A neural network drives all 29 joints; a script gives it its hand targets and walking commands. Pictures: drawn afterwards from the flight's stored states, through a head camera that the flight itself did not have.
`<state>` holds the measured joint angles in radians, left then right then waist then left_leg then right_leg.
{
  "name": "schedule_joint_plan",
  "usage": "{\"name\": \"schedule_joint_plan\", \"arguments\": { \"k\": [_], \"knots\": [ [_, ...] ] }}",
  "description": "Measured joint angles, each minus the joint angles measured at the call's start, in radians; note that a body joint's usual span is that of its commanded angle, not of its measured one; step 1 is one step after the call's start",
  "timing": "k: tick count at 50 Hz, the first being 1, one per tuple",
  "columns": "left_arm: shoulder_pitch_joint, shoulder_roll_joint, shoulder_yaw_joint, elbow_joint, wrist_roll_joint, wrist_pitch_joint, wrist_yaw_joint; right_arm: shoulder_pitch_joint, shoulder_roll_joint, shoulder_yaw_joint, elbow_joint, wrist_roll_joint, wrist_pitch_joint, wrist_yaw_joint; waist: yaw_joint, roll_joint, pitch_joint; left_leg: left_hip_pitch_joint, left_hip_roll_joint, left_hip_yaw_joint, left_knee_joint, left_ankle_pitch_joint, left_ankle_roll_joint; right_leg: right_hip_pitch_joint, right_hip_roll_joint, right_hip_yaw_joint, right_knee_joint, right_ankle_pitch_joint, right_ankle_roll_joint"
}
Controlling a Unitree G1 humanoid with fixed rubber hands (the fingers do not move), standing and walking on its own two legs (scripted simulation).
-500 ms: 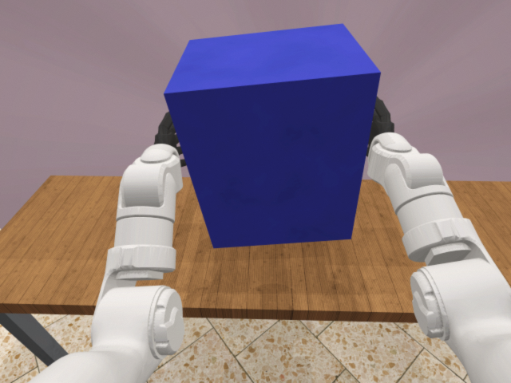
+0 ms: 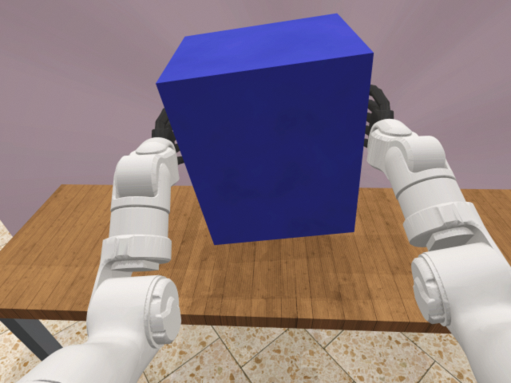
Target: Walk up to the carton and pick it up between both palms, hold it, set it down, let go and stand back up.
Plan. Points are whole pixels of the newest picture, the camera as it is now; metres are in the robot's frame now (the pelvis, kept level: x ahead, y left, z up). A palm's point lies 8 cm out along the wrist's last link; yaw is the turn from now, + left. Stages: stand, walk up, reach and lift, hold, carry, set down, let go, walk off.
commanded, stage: reach and lift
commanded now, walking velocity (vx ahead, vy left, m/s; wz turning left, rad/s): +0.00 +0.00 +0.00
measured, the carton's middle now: (271, 136) +0.41 -0.01 +0.25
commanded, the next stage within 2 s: hold in 0.24 s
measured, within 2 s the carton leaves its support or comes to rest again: neither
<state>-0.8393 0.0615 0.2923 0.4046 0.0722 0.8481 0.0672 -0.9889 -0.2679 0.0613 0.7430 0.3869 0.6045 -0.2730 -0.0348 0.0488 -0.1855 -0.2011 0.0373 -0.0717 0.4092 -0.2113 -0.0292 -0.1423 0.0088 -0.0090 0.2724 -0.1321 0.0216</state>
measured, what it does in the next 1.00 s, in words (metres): stands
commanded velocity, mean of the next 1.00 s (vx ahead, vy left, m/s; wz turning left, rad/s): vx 0.00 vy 0.00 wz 0.00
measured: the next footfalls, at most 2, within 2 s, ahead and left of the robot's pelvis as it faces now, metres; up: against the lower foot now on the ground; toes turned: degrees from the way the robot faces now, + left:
none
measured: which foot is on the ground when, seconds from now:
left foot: down 0.00-1.00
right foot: down 0.00-1.00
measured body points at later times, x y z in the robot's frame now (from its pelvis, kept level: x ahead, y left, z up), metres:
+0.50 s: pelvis -0.01 +0.00 +0.00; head -0.10 +0.00 +0.44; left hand +0.37 +0.15 +0.27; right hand +0.38 -0.18 +0.28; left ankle +0.00 +0.13 -0.75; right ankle +0.01 -0.14 -0.75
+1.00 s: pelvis -0.01 +0.00 +0.00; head -0.10 -0.01 +0.44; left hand +0.38 +0.15 +0.27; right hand +0.39 -0.18 +0.28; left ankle +0.00 +0.13 -0.75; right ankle +0.01 -0.14 -0.75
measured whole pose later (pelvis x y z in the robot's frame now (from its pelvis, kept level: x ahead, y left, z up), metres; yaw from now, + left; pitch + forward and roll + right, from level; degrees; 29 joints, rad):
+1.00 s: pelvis -0.01 +0.00 +0.00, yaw -1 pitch +0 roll -2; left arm -0.92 0.09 0.30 0.50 0.08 0.88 0.05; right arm -1.07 -0.29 0.09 0.82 0.40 0.68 -0.28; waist -0.01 0.07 -0.23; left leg -0.23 0.04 -0.08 0.42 -0.21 -0.03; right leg -0.17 0.02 0.02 0.28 -0.12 0.02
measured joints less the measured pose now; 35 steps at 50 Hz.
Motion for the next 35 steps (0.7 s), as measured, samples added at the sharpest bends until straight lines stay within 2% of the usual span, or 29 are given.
{"name": "schedule_joint_plan", "arguments": {
  "k": [13,26,35],
  "knots": [
    [-0.017,-0.008,0.008,-0.03,0.025,0.056,-0.001,-0.015,-0.009,-0.002,0.005,0.019,0.026,0.004,0.003,-0.011,-0.005,0.005,0.001,0.009,0.015,-0.005,0.004,0.005,0.004,0.02,0.005,0.005,0.004],
    [-0.103,0.019,0.011,0.1,0.018,0.039,-0.006,-0.101,-0.017,-0.009,0.117,-0.007,0.039,0.02,0.021,-0.008,-0.032,-0.022,0.003,0.007,0.016,0.01,-0.001,-0.03,0.011,0.029,0.018,0.014,-0.001],
    [-0.116,0.026,0.006,0.145,0.008,0.022,-0.011,-0.123,-0.025,0.009,0.141,-0.007,0.051,0.019,0.026,0.006,-0.047,-0.033,0.003,0.0,0.012,0.014,-0.004,-0.041,0.013,0.029,0.019,0.015,-0.003]
  ]
}}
